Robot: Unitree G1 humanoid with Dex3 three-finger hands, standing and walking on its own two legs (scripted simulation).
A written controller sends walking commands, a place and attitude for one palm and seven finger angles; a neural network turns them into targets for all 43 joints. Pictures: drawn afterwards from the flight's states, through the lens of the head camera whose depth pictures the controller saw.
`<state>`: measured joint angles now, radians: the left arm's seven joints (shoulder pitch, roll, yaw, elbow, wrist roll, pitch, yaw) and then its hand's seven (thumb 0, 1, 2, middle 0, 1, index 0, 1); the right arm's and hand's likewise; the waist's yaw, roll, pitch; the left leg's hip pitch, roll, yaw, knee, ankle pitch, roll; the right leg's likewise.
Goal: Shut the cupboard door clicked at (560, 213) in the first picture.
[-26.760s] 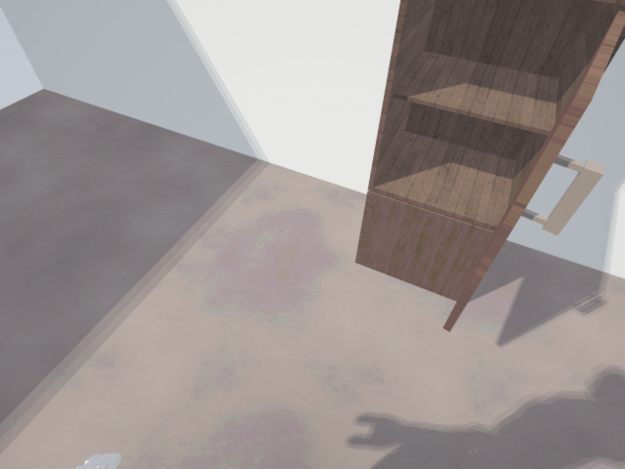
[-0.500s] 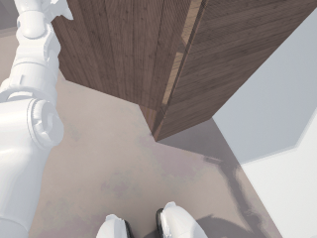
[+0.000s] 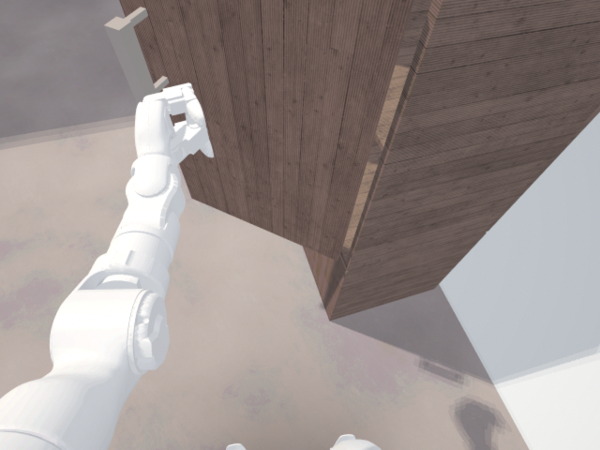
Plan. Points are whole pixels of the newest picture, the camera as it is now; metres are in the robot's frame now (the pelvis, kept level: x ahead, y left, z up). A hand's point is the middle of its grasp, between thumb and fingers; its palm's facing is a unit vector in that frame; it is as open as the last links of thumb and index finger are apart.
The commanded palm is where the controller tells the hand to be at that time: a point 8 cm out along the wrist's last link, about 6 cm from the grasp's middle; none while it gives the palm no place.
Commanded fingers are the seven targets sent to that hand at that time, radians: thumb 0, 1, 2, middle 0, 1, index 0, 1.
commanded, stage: pull the fist back off the door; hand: left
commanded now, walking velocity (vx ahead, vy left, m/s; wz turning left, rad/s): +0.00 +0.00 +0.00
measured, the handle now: (143, 58) +0.67 +0.19 +0.11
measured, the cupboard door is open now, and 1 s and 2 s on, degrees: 47 47 47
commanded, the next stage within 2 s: draw the hand back to the body in 0.16 s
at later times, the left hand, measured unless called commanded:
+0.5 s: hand (184, 151) +0.46 +0.11 +0.13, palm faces +0.09 -1.00 -0.01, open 3.1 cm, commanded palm +0.40 +0.16 +0.14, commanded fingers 0.00 0.90 0.90 -1.30 -1.50 -1.30 -1.50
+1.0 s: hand (67, 271) +0.29 +0.19 +0.16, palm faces +0.20 -0.96 -0.20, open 3.2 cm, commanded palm +0.25 +0.24 +0.17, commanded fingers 0.00 0.90 0.90 -0.83 -0.99 -0.83 -0.99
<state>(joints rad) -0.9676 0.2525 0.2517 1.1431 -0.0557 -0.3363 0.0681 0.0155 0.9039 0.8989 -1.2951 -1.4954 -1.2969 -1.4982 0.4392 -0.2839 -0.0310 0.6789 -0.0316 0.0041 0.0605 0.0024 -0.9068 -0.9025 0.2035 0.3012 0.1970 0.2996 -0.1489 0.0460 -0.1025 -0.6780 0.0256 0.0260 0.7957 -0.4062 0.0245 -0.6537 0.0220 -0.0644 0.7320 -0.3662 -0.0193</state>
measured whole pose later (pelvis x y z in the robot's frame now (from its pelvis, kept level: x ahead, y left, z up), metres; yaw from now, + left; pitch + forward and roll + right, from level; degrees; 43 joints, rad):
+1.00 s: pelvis -0.02 +0.00 +0.03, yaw +1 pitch -2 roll +0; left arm -0.07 0.26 0.11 0.13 -0.09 -0.08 0.04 0.01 0.90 0.90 -1.08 -1.26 -1.08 -1.26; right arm 0.14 -0.23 0.04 0.57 0.04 -0.02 -0.06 0.01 -0.91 -0.90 0.20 0.30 0.20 0.30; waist 0.03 0.05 -0.02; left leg -0.18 -0.01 0.04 0.46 -0.26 0.03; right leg -0.18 0.00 -0.05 0.45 -0.25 -0.02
